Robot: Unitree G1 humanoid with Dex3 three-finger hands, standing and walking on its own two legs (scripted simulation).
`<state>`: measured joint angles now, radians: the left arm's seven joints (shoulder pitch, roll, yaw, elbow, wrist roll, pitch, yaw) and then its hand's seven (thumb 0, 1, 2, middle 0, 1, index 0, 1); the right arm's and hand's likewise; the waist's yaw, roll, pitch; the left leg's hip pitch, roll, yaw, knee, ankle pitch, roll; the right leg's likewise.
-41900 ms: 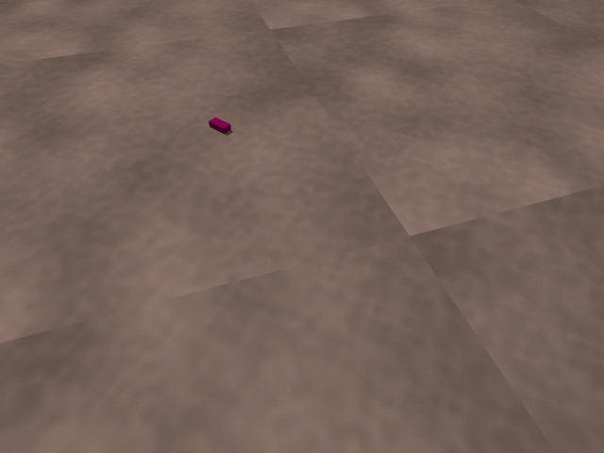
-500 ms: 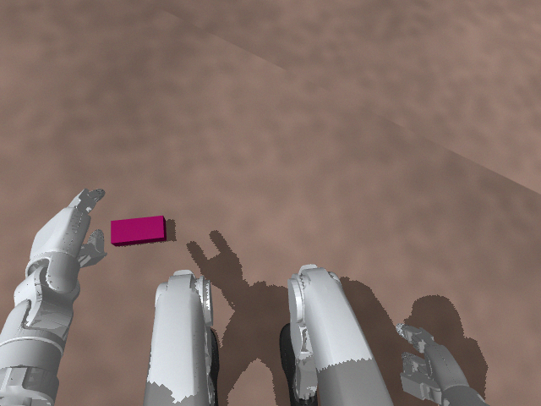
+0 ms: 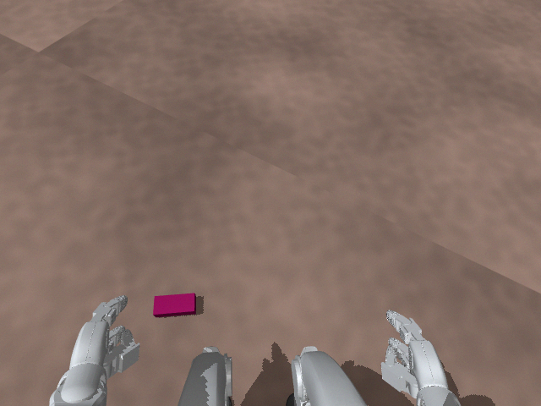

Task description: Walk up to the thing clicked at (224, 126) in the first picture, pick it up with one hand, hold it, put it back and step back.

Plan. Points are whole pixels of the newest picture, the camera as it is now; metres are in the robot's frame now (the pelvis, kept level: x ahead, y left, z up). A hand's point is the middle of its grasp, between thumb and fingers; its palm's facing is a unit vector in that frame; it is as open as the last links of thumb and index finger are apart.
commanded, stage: home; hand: left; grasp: from above
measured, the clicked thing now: (175, 305) +0.44 +0.24 -0.62
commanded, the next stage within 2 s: none
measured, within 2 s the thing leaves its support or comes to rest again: neither
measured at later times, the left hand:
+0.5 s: hand (109, 375) +0.19 +0.19 +0.03, palm faces +0.07 -0.98 -0.19, open 7.4 cm
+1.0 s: hand (111, 378) +0.19 +0.18 +0.03, palm faces +0.06 -0.98 -0.19, open 7.4 cm
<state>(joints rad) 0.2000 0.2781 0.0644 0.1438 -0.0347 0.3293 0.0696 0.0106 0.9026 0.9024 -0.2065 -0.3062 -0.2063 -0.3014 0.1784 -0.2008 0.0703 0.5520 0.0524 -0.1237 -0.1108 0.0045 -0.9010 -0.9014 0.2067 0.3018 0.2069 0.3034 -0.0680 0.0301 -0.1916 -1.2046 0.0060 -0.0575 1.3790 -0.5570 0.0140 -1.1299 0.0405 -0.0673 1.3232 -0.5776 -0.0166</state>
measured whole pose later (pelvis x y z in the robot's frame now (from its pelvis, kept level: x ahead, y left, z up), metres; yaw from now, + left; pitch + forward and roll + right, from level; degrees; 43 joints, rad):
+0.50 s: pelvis +0.04 +0.00 +0.08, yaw +2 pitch +10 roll -3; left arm 0.51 0.22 0.02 -0.12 -0.06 0.45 0.02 0.01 0.91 0.90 -0.20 -0.31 -0.20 -0.30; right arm 0.30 -0.22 0.05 0.49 0.02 -0.22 -0.19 0.01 -0.90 -0.90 0.21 0.30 0.21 0.30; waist -0.05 0.05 -0.19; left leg -0.70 -0.01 -0.05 0.99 -0.47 0.02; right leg -0.62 0.03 -0.05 0.92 -0.48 -0.01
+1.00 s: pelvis +0.03 +0.00 +0.08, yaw +2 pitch +9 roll -3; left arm 0.50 0.23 0.02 -0.11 -0.06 0.43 0.01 0.01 0.91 0.90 -0.20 -0.31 -0.20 -0.30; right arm 0.31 -0.22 0.05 0.53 0.01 -0.24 -0.19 0.01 -0.90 -0.90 0.21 0.30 0.21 0.30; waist -0.05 0.04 -0.17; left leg -0.70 -0.01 -0.04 1.00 -0.47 0.02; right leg -0.62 0.03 -0.04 0.94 -0.48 -0.01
